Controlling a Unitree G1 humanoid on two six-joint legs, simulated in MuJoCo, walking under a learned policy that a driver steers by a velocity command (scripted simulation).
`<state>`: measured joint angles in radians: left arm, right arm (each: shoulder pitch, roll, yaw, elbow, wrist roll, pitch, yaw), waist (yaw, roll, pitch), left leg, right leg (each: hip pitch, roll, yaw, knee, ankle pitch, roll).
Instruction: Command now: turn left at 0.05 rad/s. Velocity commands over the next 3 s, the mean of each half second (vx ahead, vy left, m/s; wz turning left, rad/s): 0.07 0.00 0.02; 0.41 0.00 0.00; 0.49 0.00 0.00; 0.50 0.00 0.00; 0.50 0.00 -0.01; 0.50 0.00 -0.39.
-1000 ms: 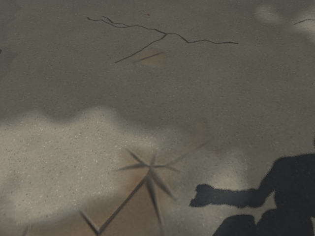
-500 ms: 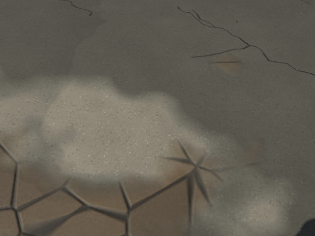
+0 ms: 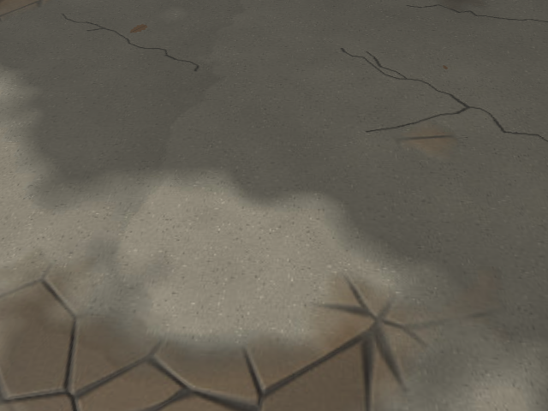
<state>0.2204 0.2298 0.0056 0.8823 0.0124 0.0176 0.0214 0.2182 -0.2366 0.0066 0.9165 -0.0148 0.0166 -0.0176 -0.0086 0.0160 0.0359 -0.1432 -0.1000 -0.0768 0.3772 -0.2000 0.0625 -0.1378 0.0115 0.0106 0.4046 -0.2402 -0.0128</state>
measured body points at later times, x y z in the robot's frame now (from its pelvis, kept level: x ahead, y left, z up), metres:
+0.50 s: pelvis +0.02 -0.01 +0.00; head +0.02 +0.00 +0.45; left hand +0.01 +0.25 -0.16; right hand +0.04 -0.26 -0.15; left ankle +0.00 +0.08 -0.72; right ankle -0.01 -0.11 -0.74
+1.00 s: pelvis +0.22 +0.03 -0.01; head +0.26 +0.04 +0.44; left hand +0.41 +0.25 -0.13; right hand +0.10 -0.19 -0.15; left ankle +0.06 +0.10 -0.74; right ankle +0.38 -0.07 -0.71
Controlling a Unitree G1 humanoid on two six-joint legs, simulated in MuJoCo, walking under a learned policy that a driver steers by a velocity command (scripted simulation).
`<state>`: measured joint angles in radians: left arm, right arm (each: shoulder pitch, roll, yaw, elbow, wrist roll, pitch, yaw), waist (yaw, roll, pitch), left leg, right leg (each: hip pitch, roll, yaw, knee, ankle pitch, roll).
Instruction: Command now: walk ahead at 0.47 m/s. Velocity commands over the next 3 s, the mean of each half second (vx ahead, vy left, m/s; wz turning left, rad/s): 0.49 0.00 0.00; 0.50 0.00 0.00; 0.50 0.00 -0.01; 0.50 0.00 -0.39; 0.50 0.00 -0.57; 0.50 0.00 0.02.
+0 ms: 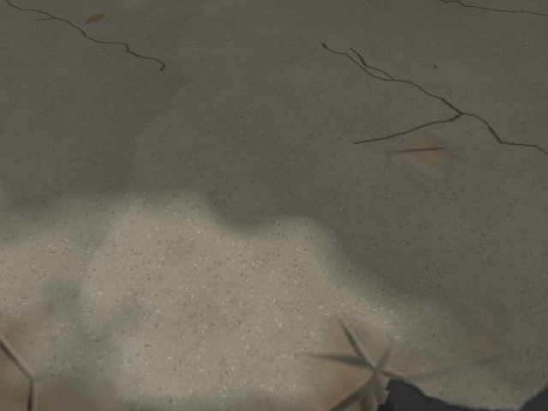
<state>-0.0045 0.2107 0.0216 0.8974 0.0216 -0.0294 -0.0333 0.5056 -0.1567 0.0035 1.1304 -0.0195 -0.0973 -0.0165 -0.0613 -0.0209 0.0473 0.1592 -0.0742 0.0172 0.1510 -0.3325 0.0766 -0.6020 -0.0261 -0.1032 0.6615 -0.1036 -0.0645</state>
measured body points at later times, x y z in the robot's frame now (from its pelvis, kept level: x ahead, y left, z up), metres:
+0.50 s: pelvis +0.28 -0.01 +0.01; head +0.31 -0.01 +0.46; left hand +0.20 +0.22 -0.14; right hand +0.45 -0.23 -0.12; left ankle +0.45 +0.12 -0.69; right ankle +0.18 -0.07 -0.73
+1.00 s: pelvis +0.56 +0.03 +0.01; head +0.58 +0.03 +0.46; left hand +0.71 +0.26 -0.12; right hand +0.49 -0.21 -0.13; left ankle +0.49 +0.09 -0.73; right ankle +0.71 -0.12 -0.68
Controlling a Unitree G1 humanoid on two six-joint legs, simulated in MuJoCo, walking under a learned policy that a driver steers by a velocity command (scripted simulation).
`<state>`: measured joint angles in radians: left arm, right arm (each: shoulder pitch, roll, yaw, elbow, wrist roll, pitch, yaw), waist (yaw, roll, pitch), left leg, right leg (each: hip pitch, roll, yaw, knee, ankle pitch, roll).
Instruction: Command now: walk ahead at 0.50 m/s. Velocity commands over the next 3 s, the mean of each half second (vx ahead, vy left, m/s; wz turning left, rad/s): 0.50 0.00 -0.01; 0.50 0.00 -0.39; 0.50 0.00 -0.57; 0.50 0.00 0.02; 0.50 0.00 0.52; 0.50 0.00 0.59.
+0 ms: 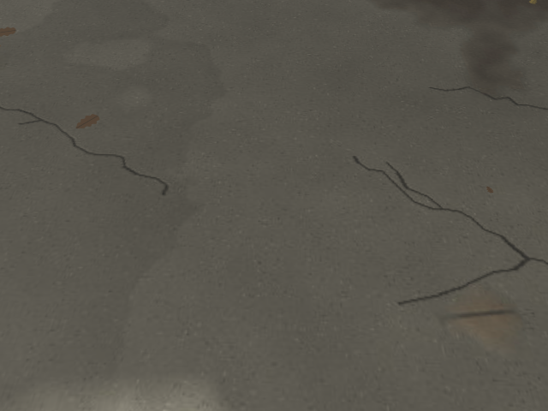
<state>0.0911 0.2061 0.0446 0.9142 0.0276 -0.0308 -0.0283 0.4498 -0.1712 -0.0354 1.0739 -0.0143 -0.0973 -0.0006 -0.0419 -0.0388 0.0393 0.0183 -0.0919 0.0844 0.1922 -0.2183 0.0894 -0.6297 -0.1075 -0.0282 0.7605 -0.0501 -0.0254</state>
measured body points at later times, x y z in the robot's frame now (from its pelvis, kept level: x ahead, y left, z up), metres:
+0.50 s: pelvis +0.27 -0.05 +0.00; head +0.29 -0.06 +0.45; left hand +0.22 +0.19 -0.14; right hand +0.39 -0.29 -0.14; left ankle +0.38 +0.11 -0.68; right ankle +0.23 -0.11 -0.75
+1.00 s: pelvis +0.53 -0.02 +0.00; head +0.55 -0.01 +0.45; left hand +0.68 +0.22 -0.14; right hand +0.49 -0.28 -0.13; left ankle +0.53 +0.07 -0.75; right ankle +0.54 -0.17 -0.66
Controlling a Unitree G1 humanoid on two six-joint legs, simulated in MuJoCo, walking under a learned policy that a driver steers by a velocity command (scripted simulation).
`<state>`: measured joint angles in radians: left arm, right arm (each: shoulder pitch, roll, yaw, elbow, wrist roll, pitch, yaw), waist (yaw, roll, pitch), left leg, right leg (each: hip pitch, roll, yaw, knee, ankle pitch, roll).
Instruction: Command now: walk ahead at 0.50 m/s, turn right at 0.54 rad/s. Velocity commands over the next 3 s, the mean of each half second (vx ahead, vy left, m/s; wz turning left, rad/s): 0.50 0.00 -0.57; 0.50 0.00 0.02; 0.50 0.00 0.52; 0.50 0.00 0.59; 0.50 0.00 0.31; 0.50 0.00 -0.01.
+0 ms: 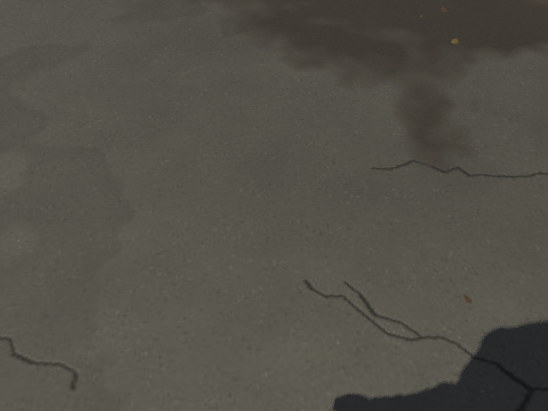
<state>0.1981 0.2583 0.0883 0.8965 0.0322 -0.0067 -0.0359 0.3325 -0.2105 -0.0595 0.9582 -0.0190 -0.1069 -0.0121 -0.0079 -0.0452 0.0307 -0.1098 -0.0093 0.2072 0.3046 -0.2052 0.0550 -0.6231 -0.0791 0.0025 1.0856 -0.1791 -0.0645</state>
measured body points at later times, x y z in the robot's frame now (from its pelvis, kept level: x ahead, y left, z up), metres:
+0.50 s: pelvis +0.25 -0.08 +0.00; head +0.28 -0.11 +0.44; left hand +0.37 +0.17 -0.13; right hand +0.30 -0.37 -0.13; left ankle +0.33 +0.08 -0.66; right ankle +0.24 -0.11 -0.75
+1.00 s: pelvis +0.54 -0.13 -0.01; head +0.57 -0.13 +0.44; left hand +0.69 +0.10 -0.14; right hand +0.54 -0.41 -0.14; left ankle +0.60 -0.09 -0.75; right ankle +0.44 -0.22 -0.65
